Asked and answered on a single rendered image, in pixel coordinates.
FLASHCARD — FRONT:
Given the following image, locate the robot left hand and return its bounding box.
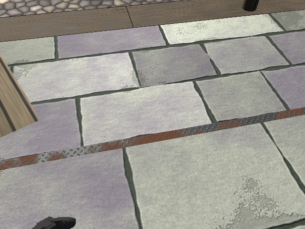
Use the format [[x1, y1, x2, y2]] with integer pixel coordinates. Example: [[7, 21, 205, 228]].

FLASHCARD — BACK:
[[31, 217, 76, 229]]

